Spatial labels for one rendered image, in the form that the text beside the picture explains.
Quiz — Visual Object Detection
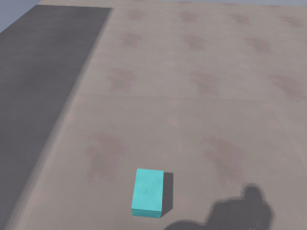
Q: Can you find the carton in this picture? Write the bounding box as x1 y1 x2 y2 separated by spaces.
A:
131 169 164 219

